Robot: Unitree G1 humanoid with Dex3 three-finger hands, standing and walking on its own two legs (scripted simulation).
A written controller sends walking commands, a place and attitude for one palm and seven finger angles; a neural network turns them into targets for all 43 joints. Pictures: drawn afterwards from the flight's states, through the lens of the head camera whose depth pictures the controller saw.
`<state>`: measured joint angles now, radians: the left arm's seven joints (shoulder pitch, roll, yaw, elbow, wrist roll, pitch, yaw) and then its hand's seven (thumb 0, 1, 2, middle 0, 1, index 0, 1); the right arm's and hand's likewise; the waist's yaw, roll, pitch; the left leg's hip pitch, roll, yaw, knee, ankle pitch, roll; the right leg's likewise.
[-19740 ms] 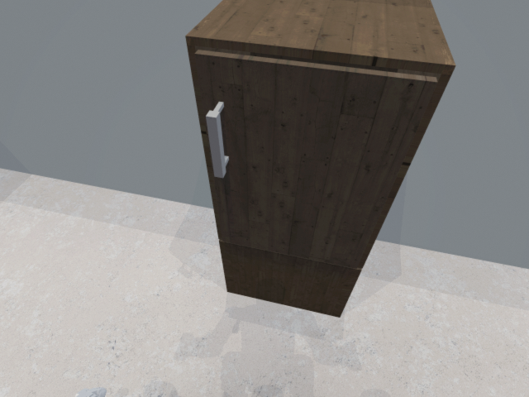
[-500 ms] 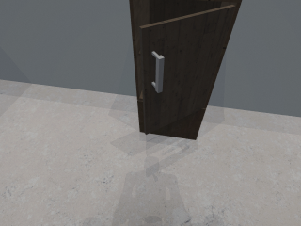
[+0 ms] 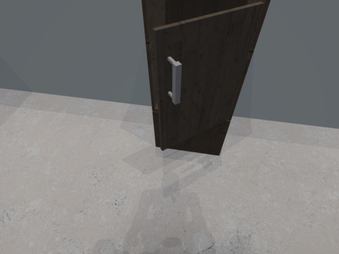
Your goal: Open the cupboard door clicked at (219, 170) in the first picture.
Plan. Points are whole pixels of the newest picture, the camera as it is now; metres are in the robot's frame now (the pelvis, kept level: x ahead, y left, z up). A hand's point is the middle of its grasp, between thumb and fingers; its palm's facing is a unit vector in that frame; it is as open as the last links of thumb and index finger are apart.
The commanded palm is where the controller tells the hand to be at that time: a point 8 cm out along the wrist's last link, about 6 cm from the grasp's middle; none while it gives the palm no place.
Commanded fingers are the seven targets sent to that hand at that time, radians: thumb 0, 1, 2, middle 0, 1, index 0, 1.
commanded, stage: look to check the result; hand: left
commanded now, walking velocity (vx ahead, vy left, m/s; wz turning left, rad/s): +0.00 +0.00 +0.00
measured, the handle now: (173, 81) +0.63 +0.02 +0.05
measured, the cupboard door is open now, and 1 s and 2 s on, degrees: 40 40 40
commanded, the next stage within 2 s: walk to a spot facing it in 0.28 s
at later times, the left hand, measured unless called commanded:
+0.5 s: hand out of the picture +0.02 +0.17 -0.17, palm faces +0.02 -0.98 -0.21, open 7.4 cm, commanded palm none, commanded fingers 0.00 0.90 0.90 -0.20 -0.30 -0.20 -0.30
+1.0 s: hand out of the picture +0.07 +0.16 -0.16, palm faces -0.18 -0.94 -0.29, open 7.4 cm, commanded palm none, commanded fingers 0.00 0.90 0.90 -0.20 -0.30 -0.20 -0.30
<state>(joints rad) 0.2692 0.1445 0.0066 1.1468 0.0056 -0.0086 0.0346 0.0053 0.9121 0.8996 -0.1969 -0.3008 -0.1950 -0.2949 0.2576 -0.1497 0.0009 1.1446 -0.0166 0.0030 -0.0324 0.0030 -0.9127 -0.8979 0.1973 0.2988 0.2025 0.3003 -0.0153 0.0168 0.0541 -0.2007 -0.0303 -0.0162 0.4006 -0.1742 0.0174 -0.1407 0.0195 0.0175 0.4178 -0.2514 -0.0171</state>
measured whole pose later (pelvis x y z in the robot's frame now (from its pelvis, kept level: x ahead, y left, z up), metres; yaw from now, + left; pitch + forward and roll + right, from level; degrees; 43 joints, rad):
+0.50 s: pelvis +0.01 -0.01 +0.00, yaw -1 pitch -1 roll +0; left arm 0.25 0.15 0.02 1.13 0.01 -0.01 0.03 0.01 0.91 0.90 -0.20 -0.30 -0.20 -0.29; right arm 0.21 -0.17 -0.01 1.13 -0.02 0.00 -0.04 0.00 -0.91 -0.90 0.20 0.30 0.20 0.30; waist 0.00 0.01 0.06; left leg -0.19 -0.02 -0.01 0.40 -0.19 0.01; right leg -0.13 0.03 0.03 0.41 -0.26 -0.03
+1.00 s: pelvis -0.01 -0.04 +0.00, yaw -16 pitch +1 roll +3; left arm 0.26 0.19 0.08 0.97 0.02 0.03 0.02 0.01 0.91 0.90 -0.20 -0.30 -0.20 -0.30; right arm 0.09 -0.23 -0.07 0.95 -0.01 0.06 -0.03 0.01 -0.91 -0.90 0.20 0.30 0.20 0.30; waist 0.03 0.01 0.12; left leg -0.47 0.02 0.00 1.07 -0.42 -0.05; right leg -0.25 0.09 0.12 0.50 -0.25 -0.08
